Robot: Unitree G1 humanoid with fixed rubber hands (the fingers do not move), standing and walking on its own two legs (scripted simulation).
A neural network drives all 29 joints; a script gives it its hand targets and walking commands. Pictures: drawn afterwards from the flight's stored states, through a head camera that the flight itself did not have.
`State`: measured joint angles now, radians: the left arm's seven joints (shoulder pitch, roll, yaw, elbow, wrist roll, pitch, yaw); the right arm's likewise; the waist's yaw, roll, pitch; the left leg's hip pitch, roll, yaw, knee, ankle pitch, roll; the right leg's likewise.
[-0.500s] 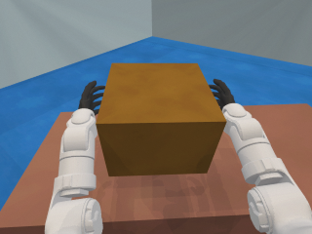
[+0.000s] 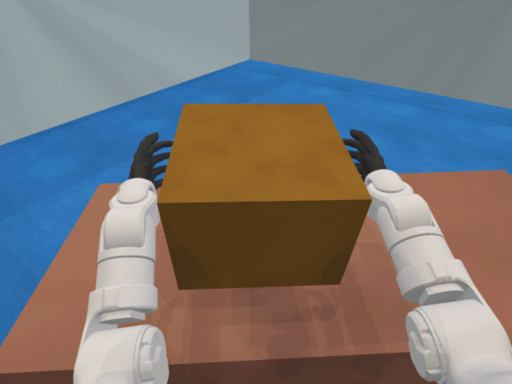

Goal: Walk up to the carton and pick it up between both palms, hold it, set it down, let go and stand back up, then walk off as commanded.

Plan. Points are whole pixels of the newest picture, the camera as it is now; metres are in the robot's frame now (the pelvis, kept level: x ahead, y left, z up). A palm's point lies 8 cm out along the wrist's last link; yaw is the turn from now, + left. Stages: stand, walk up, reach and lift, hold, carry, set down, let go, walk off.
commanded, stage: hold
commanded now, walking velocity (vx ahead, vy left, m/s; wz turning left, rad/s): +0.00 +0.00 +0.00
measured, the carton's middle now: (257, 189) +0.41 +0.01 +0.15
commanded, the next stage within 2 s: none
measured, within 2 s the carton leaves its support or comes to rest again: neither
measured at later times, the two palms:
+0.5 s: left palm (144, 182) +0.37 +0.19 +0.21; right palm (372, 175) +0.38 -0.17 +0.20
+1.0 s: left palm (144, 183) +0.37 +0.18 +0.20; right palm (372, 175) +0.38 -0.17 +0.20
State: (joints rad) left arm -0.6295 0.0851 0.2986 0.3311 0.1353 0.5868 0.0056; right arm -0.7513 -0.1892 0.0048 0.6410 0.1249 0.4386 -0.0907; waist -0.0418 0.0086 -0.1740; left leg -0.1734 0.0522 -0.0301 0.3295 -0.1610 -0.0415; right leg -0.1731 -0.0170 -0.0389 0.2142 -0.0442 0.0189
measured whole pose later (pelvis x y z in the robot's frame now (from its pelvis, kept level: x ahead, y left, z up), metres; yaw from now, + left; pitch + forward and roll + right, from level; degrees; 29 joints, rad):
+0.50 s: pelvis +0.00 +0.00 +0.00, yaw +0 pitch +0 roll -1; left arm -0.63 0.08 0.30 0.33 0.14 0.59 0.00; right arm -0.75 -0.19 0.00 0.64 0.12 0.44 -0.09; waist -0.04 0.01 -0.17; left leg -0.17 0.05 -0.03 0.33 -0.16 -0.04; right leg -0.17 -0.02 -0.04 0.21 -0.04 0.02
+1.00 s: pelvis +0.00 +0.00 +0.00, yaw +0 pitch +0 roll -1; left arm -0.63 0.08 0.30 0.33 0.14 0.59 0.00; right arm -0.75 -0.19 0.00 0.64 0.12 0.44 -0.09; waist -0.04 0.01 -0.17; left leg -0.17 0.05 -0.03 0.33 -0.16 -0.04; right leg -0.17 -0.02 -0.04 0.21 -0.04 0.02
